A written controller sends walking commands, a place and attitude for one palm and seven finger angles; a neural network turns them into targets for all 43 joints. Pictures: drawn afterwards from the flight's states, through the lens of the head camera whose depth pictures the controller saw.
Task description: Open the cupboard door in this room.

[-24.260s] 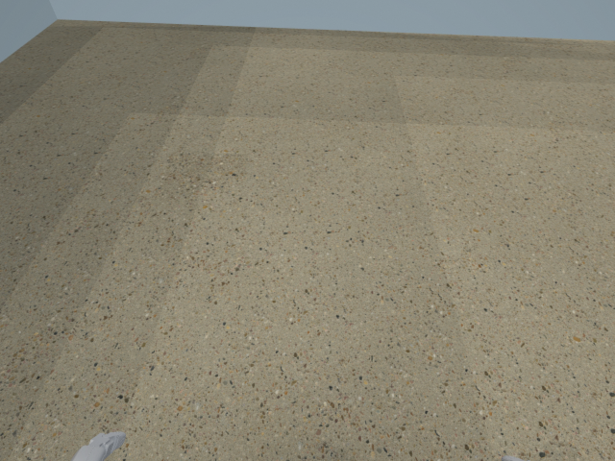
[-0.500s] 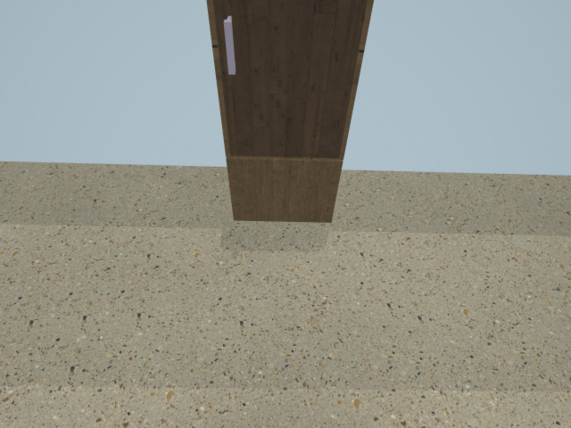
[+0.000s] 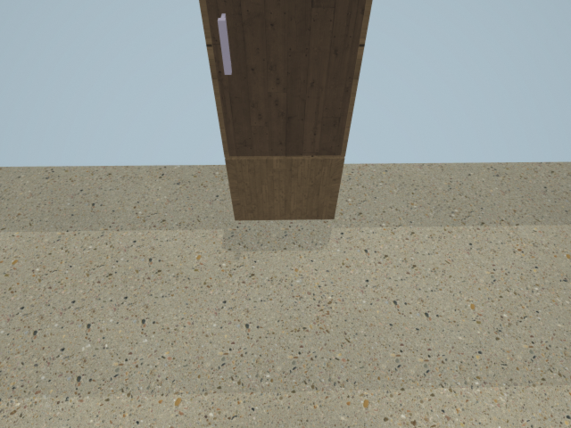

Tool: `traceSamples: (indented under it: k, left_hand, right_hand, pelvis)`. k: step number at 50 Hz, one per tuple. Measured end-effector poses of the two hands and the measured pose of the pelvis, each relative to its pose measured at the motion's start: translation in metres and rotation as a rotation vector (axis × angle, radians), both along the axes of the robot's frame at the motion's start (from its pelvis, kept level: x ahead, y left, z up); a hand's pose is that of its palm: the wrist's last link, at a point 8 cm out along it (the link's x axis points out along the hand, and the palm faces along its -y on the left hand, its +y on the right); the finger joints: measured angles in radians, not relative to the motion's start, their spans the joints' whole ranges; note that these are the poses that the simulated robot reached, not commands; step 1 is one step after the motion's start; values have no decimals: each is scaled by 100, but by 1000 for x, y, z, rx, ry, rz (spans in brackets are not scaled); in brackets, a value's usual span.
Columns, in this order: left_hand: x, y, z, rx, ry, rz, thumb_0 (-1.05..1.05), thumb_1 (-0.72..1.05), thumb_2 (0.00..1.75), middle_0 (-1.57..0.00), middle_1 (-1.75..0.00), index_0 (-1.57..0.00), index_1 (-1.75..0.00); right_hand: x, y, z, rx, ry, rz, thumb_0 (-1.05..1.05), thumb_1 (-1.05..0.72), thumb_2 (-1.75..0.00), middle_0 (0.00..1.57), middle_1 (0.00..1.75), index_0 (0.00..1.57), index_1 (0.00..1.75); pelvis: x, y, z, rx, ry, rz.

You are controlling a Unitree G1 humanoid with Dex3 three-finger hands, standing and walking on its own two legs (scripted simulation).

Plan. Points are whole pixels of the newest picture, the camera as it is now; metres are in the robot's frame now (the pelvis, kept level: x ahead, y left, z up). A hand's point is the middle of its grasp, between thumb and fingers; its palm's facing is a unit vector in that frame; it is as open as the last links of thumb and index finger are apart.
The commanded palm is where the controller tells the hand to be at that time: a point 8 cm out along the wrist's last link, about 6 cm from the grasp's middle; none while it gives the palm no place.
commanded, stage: stand and wait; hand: left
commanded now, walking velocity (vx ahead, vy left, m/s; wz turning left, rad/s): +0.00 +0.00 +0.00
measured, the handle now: (225, 44) +1.04 +0.24 +0.06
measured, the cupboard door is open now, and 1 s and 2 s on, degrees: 0 0 0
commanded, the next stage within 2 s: look at it before walking up in 0.36 s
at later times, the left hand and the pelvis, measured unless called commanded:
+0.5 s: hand out of the picture +0.01 +0.16 -0.18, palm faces +0.03 -0.98 -0.19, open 7.4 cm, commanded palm none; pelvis +0.02 -0.01 +0.00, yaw +0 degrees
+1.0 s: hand out of the picture +0.02 +0.16 -0.18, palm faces +0.03 -0.98 -0.20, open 7.4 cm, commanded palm none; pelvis +0.02 -0.01 +0.00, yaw +0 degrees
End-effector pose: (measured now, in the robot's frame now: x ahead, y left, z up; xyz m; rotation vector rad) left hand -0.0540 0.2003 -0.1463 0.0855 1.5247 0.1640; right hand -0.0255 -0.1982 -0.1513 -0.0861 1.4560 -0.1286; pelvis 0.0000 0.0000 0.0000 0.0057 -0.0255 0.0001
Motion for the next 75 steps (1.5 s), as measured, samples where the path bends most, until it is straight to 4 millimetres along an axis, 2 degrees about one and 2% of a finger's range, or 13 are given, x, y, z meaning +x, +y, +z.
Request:
traceSamples:
  k: [6,14,38,47,58,63,69,72,75]
  left_hand:
    - [35,-2,-3,-3,-71,-24,1,91,90,-20,-30,-20,-30]
    - [55,8,-3,30,-98,-39,2,92,90,-20,-30,-20,-30]
    - [56,-1,-2,19,-85,-35,1,91,90,-20,-30,-20,-30]
    - [66,6,0,37,-110,-45,1,91,90,-20,-30,-20,-30]
    - [86,24,4,76,-153,-65,1,91,90,-20,-30,-20,-30]
    - [91,23,-1,62,-144,-56,1,91,90,-20,-30,-20,-30]
    - [93,16,-12,19,-102,-16,1,91,90,-20,-30,-20,-30]
    - [92,15,-19,-3,-75,22,0,91,90,-20,-30,-20,-30]
    - [88,19,-26,-26,-34,55,0,90,90,-20,-30,-20,-30]
  right_hand:
    - [1,4,-1,4,3,-19,1,-91,-89,20,30,20,30]
    - [8,2,-2,-1,-8,-32,0,-91,-89,20,30,20,30]
    - [24,-21,1,-34,-17,-14,0,-91,-89,20,30,20,30]
    - [30,-31,2,-50,-32,-5,0,-91,-89,20,30,20,30]
    - [42,-48,6,-86,-53,10,0,-91,-89,20,30,20,30]
    - [43,-45,2,-77,-37,4,0,-91,-89,20,30,20,30]
    - [45,-29,-4,-57,19,-4,0,-91,-89,20,30,20,30]
    - [55,-19,-4,-56,53,8,0,-91,-89,20,30,20,30]
    - [76,-7,-3,-65,59,29,1,-91,-89,20,30,20,30]
  pelvis:
    - [8,0,-1,-1,0,-4]
    - [17,-3,-1,-2,-3,-8]
    - [22,-10,-1,-5,-4,-5]
    - [20,-12,-1,-5,-3,-3]
    - [22,-13,0,-7,-1,-3]
    - [34,-12,-4,-10,9,-7]
    - [60,-8,-12,-29,28,6]
    - [75,-1,-17,-46,39,27]
    - [91,11,-20,-51,47,39]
